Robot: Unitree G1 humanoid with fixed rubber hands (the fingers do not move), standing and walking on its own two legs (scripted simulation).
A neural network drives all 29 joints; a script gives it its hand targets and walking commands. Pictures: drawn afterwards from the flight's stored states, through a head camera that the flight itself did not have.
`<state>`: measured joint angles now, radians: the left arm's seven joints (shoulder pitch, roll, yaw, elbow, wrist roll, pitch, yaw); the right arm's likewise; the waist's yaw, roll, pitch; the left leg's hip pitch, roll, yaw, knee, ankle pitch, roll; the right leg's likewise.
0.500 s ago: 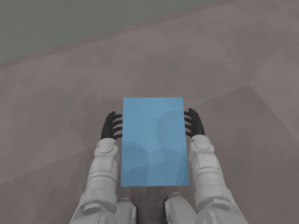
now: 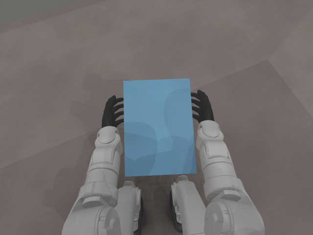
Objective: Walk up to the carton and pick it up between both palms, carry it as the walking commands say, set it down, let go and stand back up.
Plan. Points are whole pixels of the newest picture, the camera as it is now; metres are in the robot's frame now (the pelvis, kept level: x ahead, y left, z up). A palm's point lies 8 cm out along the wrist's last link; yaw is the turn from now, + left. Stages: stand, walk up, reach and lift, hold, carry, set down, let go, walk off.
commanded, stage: set down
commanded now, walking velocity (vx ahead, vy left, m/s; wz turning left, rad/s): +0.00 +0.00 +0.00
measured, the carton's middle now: (157, 131) +0.40 -0.01 -0.16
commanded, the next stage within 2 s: none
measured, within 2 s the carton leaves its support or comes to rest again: neither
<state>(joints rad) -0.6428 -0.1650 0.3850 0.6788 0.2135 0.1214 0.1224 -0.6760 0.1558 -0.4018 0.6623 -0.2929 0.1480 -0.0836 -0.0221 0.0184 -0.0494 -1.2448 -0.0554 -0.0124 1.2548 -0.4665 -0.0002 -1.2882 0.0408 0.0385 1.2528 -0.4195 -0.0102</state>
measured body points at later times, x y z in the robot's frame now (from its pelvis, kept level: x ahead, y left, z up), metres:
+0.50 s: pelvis -0.01 +0.00 -0.07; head +0.22 -0.01 +0.31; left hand +0.44 +0.11 -0.15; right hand +0.44 -0.15 -0.15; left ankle +0.06 +0.12 -0.61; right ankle +0.08 -0.11 -0.61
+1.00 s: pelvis -0.03 +0.00 -0.14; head +0.25 -0.02 +0.21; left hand +0.47 +0.11 -0.23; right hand +0.47 -0.15 -0.23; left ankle +0.06 +0.12 -0.61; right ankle +0.08 -0.11 -0.61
